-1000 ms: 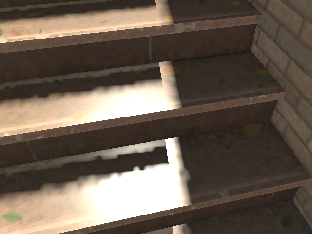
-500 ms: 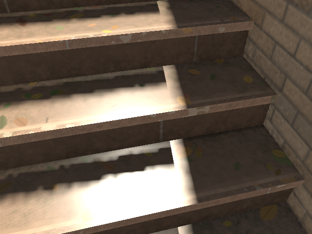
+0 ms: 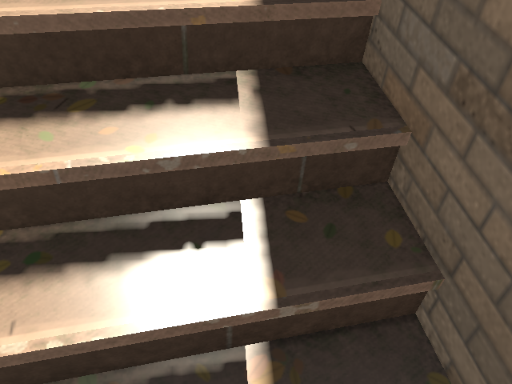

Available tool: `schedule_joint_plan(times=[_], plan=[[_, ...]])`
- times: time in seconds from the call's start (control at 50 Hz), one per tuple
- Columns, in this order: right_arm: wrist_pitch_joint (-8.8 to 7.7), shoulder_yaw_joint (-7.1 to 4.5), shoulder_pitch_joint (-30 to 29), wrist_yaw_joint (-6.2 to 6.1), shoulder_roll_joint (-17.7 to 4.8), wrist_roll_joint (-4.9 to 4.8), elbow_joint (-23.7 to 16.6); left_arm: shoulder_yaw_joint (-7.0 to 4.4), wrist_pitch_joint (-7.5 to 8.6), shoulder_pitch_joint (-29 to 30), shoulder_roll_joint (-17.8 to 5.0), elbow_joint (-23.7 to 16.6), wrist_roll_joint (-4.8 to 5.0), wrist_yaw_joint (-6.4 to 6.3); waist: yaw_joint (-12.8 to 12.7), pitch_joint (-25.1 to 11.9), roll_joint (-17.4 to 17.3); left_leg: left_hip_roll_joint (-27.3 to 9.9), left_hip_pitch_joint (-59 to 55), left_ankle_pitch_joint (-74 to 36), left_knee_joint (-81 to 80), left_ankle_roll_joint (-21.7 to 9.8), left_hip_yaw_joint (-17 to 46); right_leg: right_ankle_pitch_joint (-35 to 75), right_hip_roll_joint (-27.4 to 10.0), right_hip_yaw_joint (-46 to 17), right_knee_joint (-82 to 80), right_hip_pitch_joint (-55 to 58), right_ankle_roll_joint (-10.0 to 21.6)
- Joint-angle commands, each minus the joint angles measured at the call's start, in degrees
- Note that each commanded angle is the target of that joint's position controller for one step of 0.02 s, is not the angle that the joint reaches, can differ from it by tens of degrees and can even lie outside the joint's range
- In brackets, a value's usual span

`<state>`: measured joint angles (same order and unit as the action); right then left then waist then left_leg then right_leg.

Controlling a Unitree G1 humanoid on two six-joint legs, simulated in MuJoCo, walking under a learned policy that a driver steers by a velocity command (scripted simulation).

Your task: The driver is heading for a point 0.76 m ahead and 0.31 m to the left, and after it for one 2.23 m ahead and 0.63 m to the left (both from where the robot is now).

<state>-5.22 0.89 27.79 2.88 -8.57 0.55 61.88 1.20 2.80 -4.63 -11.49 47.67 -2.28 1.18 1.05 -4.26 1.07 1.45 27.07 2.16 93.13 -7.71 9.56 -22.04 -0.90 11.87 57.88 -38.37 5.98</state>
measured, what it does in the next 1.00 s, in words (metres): climbs, turning left: left foot 0.17 m higher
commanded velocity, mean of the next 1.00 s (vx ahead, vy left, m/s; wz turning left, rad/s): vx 0.20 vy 0.00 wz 0.41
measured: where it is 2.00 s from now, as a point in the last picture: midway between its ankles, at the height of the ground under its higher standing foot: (106, 180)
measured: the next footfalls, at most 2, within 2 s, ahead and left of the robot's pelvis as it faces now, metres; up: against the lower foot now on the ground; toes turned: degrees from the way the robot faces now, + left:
left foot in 0.36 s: +0.32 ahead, +0.10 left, +0.17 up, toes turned +8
right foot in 1.04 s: +0.43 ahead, -0.12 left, +0.17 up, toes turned +24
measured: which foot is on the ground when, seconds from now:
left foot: up 0.00-0.34, down 0.36-1.00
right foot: down 0.00-0.40, up 0.42-1.00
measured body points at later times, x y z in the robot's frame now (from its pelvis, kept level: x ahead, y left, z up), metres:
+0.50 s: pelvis +0.21 +0.04 +0.17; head +0.19 +0.04 +0.62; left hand +0.26 +0.29 +0.03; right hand +0.40 -0.16 +0.06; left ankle +0.28 +0.10 -0.49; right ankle +0.14 -0.12 -0.37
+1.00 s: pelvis +0.35 +0.01 +0.25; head +0.34 +0.01 +0.70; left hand +0.36 +0.29 +0.14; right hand +0.62 -0.12 +0.17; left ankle +0.28 +0.10 -0.49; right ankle +0.42 -0.12 -0.43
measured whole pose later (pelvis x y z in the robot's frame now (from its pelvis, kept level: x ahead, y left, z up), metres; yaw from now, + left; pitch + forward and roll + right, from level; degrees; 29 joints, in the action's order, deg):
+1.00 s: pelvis +0.35 +0.01 +0.25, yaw +25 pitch +3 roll -2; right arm -0.6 -1.6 8.8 -3.7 -11.2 -1.0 35.8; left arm -1.7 -0.4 -13.9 -11.0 39.7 -0.7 -3.5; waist -1.3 -5.1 -0.8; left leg 7.4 15.4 18.7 32.7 -2.5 16.3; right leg -14.8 -1.4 0.8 57.3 -31.6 -2.2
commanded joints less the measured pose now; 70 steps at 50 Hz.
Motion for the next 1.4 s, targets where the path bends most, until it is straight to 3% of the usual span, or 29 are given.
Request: schedule_joint_plan(times=[0.02, 0.04, 0.1, 0.14, 0.2, 0.26, 0.32, 0.36, 0.38, 0.4, 0.42, 0.44, 0.48, 0.52, 0.62, 0.68, 0.72, 0.84, 0.9, 0.94, 1.0, 1.04, 1.06, 1.08, 1.12, 1.16, 1.24, 1.34, 1.4], plan=[[-1.54, 2.35, -16.68, 0.90, 5.15, 0.04, -17.97, 2.02, 1.20, -12.15, 8.16, 11.68, -0.84, 1.16, 2.31, 2.71, -4.56, 0.44, 33.58, -0.10, 34.54, -5.35, 5.00, -0.72, -13.56, -31.56, -34.74, 15.20, 3.27], [-1.43, 4.39, -14.12, 1.06, 8.55, -0.12, -18.54, 2.01, 1.55, -11.95, 8.24, 11.98, -1.16, 1.79, 4.37, 2.80, -4.12, 0.31, 37.02, -0.80, 37.14, -6.37, 4.96, 7.13, -11.83, -23.91, -34.61, 15.84, 1.54], [0.78, 5.95, -10.74, -0.21, 8.20, -2.77, -16.76, 2.52, 1.67, -9.81, 7.02, 13.13, -2.68, 2.19, 7.94, 4.52, -0.44, 0.91, 45.61, -0.80, 42.24, -3.71, 2.68, 14.78, -11.59, -13.12, -37.84, 10.82, 0.19], [2.24, 6.97, -15.29, -1.13, 8.50, -2.54, -19.20, 3.45, 2.03, -8.67, 4.71, 13.64, -2.20, 2.29, 8.97, 6.60, 1.25, 0.65, 48.77, -4.16, 42.57, -1.52, -1.18, 16.20, -10.90, -8.49, -40.80, 5.10, -2.07], [2.43, 6.93, -28.96, -2.65, 4.29, -1.12, -24.35, 4.20, 1.14, -12.68, 3.02, 14.72, -0.05, 1.74, 4.32, 6.99, 1.50, 0.38, 41.87, -8.83, 21.53, 1.83, -9.22, 23.95, -7.93, -2.62, -43.91, 0.89, -3.42], [2.70, 8.23, -38.13, -2.63, 4.83, -0.60, -26.67, 1.18, -0.38, -23.31, -6.09, 16.44, 0.78, -2.00, -0.09, -1.42, 8.66, -6.13, 32.19, 5.07, 0.78, 4.43, -17.14, 36.41, -11.03, -2.60, -52.78, 18.52, -1.18], [2.81, 6.38, -36.77, -0.76, 3.36, 0.28, -23.32, -0.50, -1.54, -27.39, -10.04, 17.58, 0.63, -2.60, 0.33, -6.86, 10.04, 1.33, 19.86, 26.48, -14.11, -0.49, -23.70, 92.19, -13.99, 1.09, -41.49, 37.80, 0.98], [2.89, 3.65, -24.95, 0.04, -2.64, 1.32, -20.68, -1.32, -1.07, -21.45, -12.41, 14.17, 0.22, -2.71, 6.29, -10.23, 14.92, 2.29, 13.09, 28.37, -28.84, -2.75, -15.41, 111.58, -17.59, -0.97, -27.03, 46.65, 2.75], [3.82, 1.64, -17.67, -0.11, -7.49, 2.66, -19.50, -1.91, 0.46, -18.32, -13.11, 10.48, -0.21, -2.23, 8.41, -15.36, 7.62, -2.02, -1.92, 16.33, -32.60, -5.45, -2.20, 102.51, -15.95, -2.18, -16.84, 35.19, 2.46], [6.21, -0.78, -13.95, -1.69, -12.60, 3.60, -19.18, -1.39, 1.95, -15.41, -8.66, 7.51, -0.48, -0.62, 8.19, -18.62, -6.29, -7.90, -11.38, 38.36, -52.98, -12.45, 24.02, 68.95, -6.06, -4.76, -1.36, 17.85, 1.49], [7.49, -2.69, -13.44, -3.45, -17.35, 4.81, -19.25, -1.65, 2.23, -7.69, -6.47, 5.19, 1.22, 0.44, 9.40, -14.84, -15.60, -15.53, -11.55, 43.20, -78.12, -17.56, 48.22, 12.16, 5.37, -11.81, 31.32, 3.80, -3.40], [6.72, -0.79, -19.10, -4.46, -12.28, 5.67, -20.00, -1.16, 2.36, -6.71, -1.04, 2.13, 2.05, 2.06, 3.43, -9.19, -11.31, -15.68, -3.76, 37.05, -78.16, -12.36, 48.32, 9.83, 4.09, -24.43, 51.41, -3.51, -3.59], [4.55, 0.89, -24.08, -3.35, -2.38, 1.39, -18.22, 0.01, 1.53, -6.14, 1.95, -2.98, 1.22, 1.62, -3.72, 5.99, -1.47, -10.18, 12.27, 33.90, -66.69, -4.32, 23.69, 12.75, 1.28, -20.43, 53.14, -12.04, -2.22], [4.20, 1.18, -23.34, -1.90, 0.68, 0.78, -15.83, 0.29, 1.21, -9.87, 1.91, -5.11, 0.40, 0.16, -6.69, 4.48, -0.10, -5.74, 11.22, 27.97, -63.19, -0.15, 15.39, 15.87, 0.42, -18.99, 55.92, -13.66, -1.49], [5.60, -0.03, -17.28, -2.17, -3.46, 1.05, -17.57, 1.57, 0.72, -8.44, 2.96, -8.67, 0.29, -3.58, -5.25, -0.65, -4.39, -2.00, -1.51, -1.99, -60.01, 2.59, 6.74, 22.17, -0.24, -14.15, 50.80, -22.35, -4.24], [5.27, -3.16, -18.24, -4.74, -11.46, 0.09, -21.44, 0.18, 0.28, -4.47, -0.18, -11.79, -0.51, -5.24, -3.15, -1.76, -5.64, -3.63, -7.43, -6.24, -64.07, 0.95, 13.57, 17.57, -0.82, -14.28, 48.89, -25.40, -9.32], [5.22, -2.66, -17.82, -5.79, -8.74, 1.15, -23.71, -1.15, -0.71, -7.31, -1.24, -10.29, 0.41, -6.61, -1.46, -4.62, -5.98, -5.57, -11.57, -6.88, -62.97, -1.01, 16.63, 19.65, 0.04, -14.28, 57.30, -26.15, -11.42], [5.20, -3.13, -18.56, -7.42, -6.00, -1.04, -28.15, -2.52, -1.64, -1.00, -1.01, -13.78, 1.79, -6.95, 1.56, -1.42, -9.22, -7.10, -21.30, -7.40, -63.14, -5.42, 19.66, 15.35, -0.22, -16.55, 37.38, -25.31, -13.08], [4.39, -3.43, -22.58, -7.75, -7.43, -0.53, -29.65, -2.18, -2.45, -3.13, 0.66, -13.74, 0.50, -4.81, -0.94, -4.92, -13.04, -8.06, -14.37, 6.22, -70.98, -6.49, 22.03, 14.69, -0.43, -12.96, 23.72, -9.40, -10.71], [3.74, -3.46, -25.43, -7.61, -7.93, -1.59, -31.15, -3.33, -2.67, -8.76, -2.11, -12.33, 1.79, -4.57, -4.44, -3.77, -14.65, -7.65, -11.26, 8.58, -72.40, -5.68, 21.53, 6.34, -1.12, -13.00, 10.09, 2.01, -8.87], [2.67, -3.72, -25.52, -5.40, -8.50, -2.04, -32.18, -6.74, -1.95, -16.18, -6.75, -9.98, 1.61, -4.72, -8.34, -0.02, -15.72, -5.88, -13.49, -24.78, -64.51, -3.15, 17.66, 8.51, -1.38, -10.03, -23.01, 20.32, -5.86], [1.03, -2.12, -30.01, -4.25, -2.67, -3.98, -36.22, -6.79, 1.17, -27.92, -5.01, -2.89, 0.03, -2.88, -11.14, 1.47, 2.62, 5.12, -0.43, -12.73, -32.31, 4.10, 3.31, 43.15, -4.72, -11.23, -43.92, 39.18, -4.54], [-0.54, -1.05, -24.42, -2.91, 2.86, -2.49, -35.90, -5.25, 1.78, -31.29, -2.45, -0.49, -0.72, -2.07, -6.26, -0.78, 18.43, 12.66, 24.82, 30.40, -6.20, 6.67, 1.94, 93.74, -15.98, -22.96, -26.85, 57.22, -0.81], [-0.16, -2.57, -11.78, -1.80, -0.87, -2.82, -31.36, -4.91, 0.99, -26.19, -1.59, -4.91, -3.41, -2.43, -0.39, -5.88, 13.92, 8.96, 27.17, 27.78, 10.20, 8.28, 7.56, 90.72, -23.74, -28.67, -24.74, 51.91, 4.41], [2.21, -3.65, -13.99, -2.06, -6.31, -3.31, -32.17, -6.28, -0.23, -17.57, -4.85, -8.37, 0.09, -4.11, 0.20, -1.39, 8.90, 1.70, 32.79, 24.91, 22.88, 10.61, 2.11, 30.08, -23.83, -30.63, -35.61, 44.45, 11.06], [3.80, -2.68, -26.64, -1.65, -3.97, -3.75, -36.09, -5.19, -1.14, -20.15, -2.87, -5.95, 1.67, -4.69, -3.32, 10.55, 4.42, -0.13, 42.08, 21.02, 29.89, 10.21, -0.35, -0.44, -19.50, -26.55, -43.57, 36.44, 8.75], [4.61, -0.51, -31.87, -1.65, 2.15, -4.12, -37.29, -3.63, -0.62, -28.64, 1.79, 0.20, 0.35, -5.49, -5.61, 16.74, 3.93, -2.09, 52.86, 12.35, 33.53, 8.37, -0.45, 4.33, -16.38, -14.14, -44.51, 34.17, 3.65], [5.48, -0.06, -33.87, -2.41, 2.81, -4.11, -38.75, -3.60, -1.68, -27.18, -0.69, 0.87, 0.51, -6.47, -4.19, 16.62, 3.70, -5.83, 58.73, 11.97, 31.74, 9.76, -2.97, 13.86, -17.20, -8.33, -47.30, 34.47, 1.82], [5.43, 1.10, -42.49, -0.75, 2.08, -4.09, -42.52, -3.97, -2.83, -29.83, -2.57, 2.56, 1.84, -6.63, -6.27, 13.56, 3.65, -9.79, 43.79, 11.80, 4.01, 9.85, -17.94, 25.21, -14.80, -5.32, -55.20, 29.92, 1.59]])
Keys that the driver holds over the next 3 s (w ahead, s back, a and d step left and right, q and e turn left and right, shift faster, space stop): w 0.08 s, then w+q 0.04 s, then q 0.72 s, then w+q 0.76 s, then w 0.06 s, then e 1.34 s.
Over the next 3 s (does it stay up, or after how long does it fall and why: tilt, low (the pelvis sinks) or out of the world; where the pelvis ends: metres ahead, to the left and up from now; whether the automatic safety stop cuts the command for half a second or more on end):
stays up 0.79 0.43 0.58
